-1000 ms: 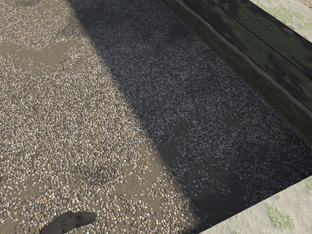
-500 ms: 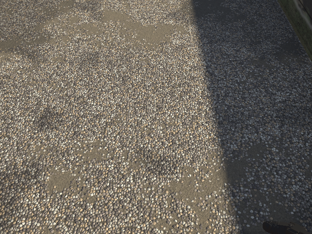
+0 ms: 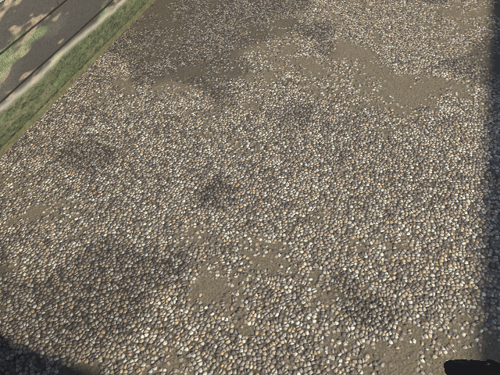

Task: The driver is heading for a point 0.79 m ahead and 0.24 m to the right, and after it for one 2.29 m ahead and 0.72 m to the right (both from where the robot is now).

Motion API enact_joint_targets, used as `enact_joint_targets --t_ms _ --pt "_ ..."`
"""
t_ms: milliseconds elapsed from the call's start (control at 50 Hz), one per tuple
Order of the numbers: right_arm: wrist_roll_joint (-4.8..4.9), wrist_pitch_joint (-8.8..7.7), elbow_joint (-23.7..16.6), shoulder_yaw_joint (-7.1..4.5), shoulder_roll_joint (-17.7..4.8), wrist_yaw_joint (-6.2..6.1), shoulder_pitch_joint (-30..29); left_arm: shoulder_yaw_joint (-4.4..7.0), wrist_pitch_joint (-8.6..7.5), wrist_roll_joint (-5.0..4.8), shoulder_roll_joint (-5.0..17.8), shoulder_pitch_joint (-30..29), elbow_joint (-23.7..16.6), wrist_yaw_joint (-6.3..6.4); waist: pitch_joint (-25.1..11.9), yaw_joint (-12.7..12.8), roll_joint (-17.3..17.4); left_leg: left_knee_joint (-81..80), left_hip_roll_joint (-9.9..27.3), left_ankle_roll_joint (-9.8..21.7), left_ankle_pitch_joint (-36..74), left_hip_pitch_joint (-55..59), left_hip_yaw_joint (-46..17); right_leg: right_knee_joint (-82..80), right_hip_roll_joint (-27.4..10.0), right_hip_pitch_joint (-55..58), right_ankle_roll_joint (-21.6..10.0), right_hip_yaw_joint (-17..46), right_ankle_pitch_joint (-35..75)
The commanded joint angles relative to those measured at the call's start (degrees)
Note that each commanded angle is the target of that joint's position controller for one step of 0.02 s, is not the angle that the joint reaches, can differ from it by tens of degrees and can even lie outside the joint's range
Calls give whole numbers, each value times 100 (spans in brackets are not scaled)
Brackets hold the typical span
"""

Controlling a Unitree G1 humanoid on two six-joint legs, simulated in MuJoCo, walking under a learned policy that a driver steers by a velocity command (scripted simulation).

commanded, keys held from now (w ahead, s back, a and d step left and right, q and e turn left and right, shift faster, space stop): w+e+shift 0.72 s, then w+shift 0.16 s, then w+q+shift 0.12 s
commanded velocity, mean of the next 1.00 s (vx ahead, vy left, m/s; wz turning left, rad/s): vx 0.83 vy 0.00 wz -0.64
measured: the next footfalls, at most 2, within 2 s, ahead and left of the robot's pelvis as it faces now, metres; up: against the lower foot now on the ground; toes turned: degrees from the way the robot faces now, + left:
left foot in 0.20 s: +0.07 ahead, +0.12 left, +0.00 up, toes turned -12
left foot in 1.04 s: -0.01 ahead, +0.11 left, +0.00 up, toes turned -33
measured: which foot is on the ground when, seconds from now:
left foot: up 0.00-0.18, down 0.20-0.80, up 0.82-1.00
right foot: down 0.00-1.00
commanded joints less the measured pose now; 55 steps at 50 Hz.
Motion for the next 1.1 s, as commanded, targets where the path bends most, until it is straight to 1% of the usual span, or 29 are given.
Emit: enact_joint_targets --t_ms 20,80,140,200,220,260,340,380,460,580,620,660,700,740,760,780,800,820,840,880,900,940,980,1000,1020,1040,1060,1080,1100 --pt "-131 -42 -430 -25 -310 26 -576 292 -64 -124 959 -739 -577 -143 -424 -262 -951 -25 219 -97 540 -93 654 -1215 -928 514 220 2112 -299" --pt "-206 -103 -485 12 -354 -20 -672 438 61 -137 1108 -335 -548 -139 -243 -131 -795 -58 317 -106 305 -565 698 -951 -987 810 -16 2480 -240" --pt "-165 -212 -623 125 -79 -85 -694 503 144 -18 1110 -254 -555 -73 -345 -69 -846 15 296 -83 305 -342 821 -528 -930 738 -322 2527 495" --pt "-196 -311 -655 173 125 -139 -471 560 193 -68 1148 -566 -630 -95 -499 -176 -747 -255 275 9 892 629 1108 -90 -673 140 -428 2321 1175" --pt "-248 -332 -637 176 179 -161 -308 550 189 -92 1098 -677 -669 -97 -562 -242 -632 -189 372 72 1050 1205 1182 124 -580 -288 -413 2193 1383" --pt "-329 -452 -695 160 144 -87 -439 433 191 -86 744 -898 -879 -186 -705 -247 210 174 738 224 1654 2118 1024 477 -183 -1351 -93 1514 1158" --pt "-308 -583 -725 99 -192 -109 -374 487 164 -9 756 -1235 -1169 -146 -648 -325 756 -8 1762 694 3221 1939 301 1527 -7 -1731 25 733 261" --pt "-287 -636 -757 117 -154 -116 -387 490 162 70 750 -1255 -1217 -157 -648 -211 454 126 1819 706 3489 1631 501 1598 -134 -1429 -2 542 415" --pt "-271 -620 -841 151 -1 -85 -393 537 248 -87 896 -1250 -1109 -173 -897 -10 -371 661 831 121 2290 1149 1658 1253 -124 -641 -263 932 2491" --pt "-321 -644 -884 126 58 50 -177 499 428 -119 930 -1848 -1343 -136 -885 -15 -712 861 492 180 1149 1435 1724 647 -62 -1543 -121 1965 1875" --pt "-345 -650 -841 55 -45 51 -49 519 373 -210 902 -1958 -1443 -147 -990 -68 -482 573 775 316 1137 2061 1685 650 122 -2037 54 1725 1620" --pt "-362 -592 -844 -22 -141 34 -129 518 304 -239 785 -1908 -1436 -147 -1053 -51 160 176 1456 580 1050 2274 1445 1183 312 -2220 86 1184 952" --pt "-335 -573 -889 -63 -222 -46 -370 548 253 -134 836 -1962 -1408 -142 -758 -203 823 -313 2413 923 752 1684 1004 2100 5 -2317 0 791 -82" --pt "-287 -612 -915 -28 -192 -126 -390 523 189 -56 771 -2060 -1453 -239 -726 -258 643 -714 2517 755 -576 767 1046 2067 -266 -1611 -24 482 -276" --pt "-226 -625 -905 -19 -198 -149 -461 498 186 -31 706 -1807 -1367 -304 -607 -118 334 -639 2371 597 -1017 175 1251 1889 -329 -1044 -58 392 -241" --pt "-182 -612 -925 18 -75 -119 -713 472 156 -143 619 -1185 -1103 -310 -693 317 -181 -80 1835 337 -988 -127 1813 1329 -190 -651 -170 579 -417" --pt "-96 -522 -1038 76 119 -59 -822 468 157 -172 766 -844 -968 -308 -401 469 -1310 1150 907 125 -874 -200 2454 79 -261 -1126 -320 1560 -1512" --pt "-51 -417 -1218 105 205 9 -913 395 185 -147 852 -1150 -1088 -242 -23 401 -2114 1997 265 -1 -1126 -764 2047 -735 -386 -1388 -408 3045 -2205" --pt "-33 -393 -1333 47 107 98 -871 389 212 -121 998 -1701 -1321 -130 7 149 -2287 2849 93 -99 -1062 -1305 1455 -925 -553 -1335 -464 3595 -2673" --pt "-96 -485 -1204 -50 71 112 -370 320 180 65 829 -2105 -1507 101 -746 -223 -1433 3767 126 -308 -542 -1404 909 -668 -758 -918 -340 3491 -1746" --pt "-162 -529 -1140 -45 118 53 -95 292 107 62 697 -2257 -1559 159 -1103 -347 -1030 3810 165 -298 -363 -1138 879 -548 -729 -822 -123 3108 -1204" --pt "-158 -512 -1007 -47 63 6 258 289 -14 -10 650 -2385 -1614 189 -1558 -379 -883 3099 256 -212 -200 -263 1136 -725 -528 -634 488 2329 -395" --pt "-31 -422 -907 -29 -32 60 434 336 -5 -19 691 -2217 -1514 167 -1388 -197 -1061 1279 445 97 -248 490 1381 -1225 -418 -294 950 1784 27" --pt "72 -409 -740 -27 -94 139 1013 473 106 -62 893 -1892 -1306 140 -1354 -235 -1249 315 350 410 -335 1101 1749 -1438 -304 -90 964 1501 -377" --pt "-17 -369 -441 5 -33 214 1612 488 222 -51 884 -2002 -1284 101 -1006 -456 -874 -422 124 661 54 1989 2221 -1303 -41 -612 1182 1032 -873" --pt "-156 -325 -326 72 148 243 1850 411 330 -57 541 -2151 -1256 22 -469 -723 315 -802 383 1169 -307 2266 1522 707 548 -1539 1325 364 -1454" --pt "-42 -325 -745 115 49 231 597 328 331 -149 419 -2125 -1426 -24 241 -301 2249 -486 1715 1659 -335 1185 -704 3204 574 -3086 889 -38 -1984" --pt "-12 -394 -1105 -9 -312 156 7 457 138 70 911 -2675 -1774 -56 475 -304 1452 -1546 2513 1947 -1468 320 -2249 3590 52 -3879 896 202 -882" --pt "3 -477 -1230 -31 -476 70 -376 505 6 73 987 -2750 -1794 -87 351 -12 544 -1804 2485 1715 -1802 -123 -2385 3531 -292 -3436 947 435 -117"
Over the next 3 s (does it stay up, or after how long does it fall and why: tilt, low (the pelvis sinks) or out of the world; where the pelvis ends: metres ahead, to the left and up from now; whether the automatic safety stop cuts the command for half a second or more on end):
stays up -0.08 0.01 -0.03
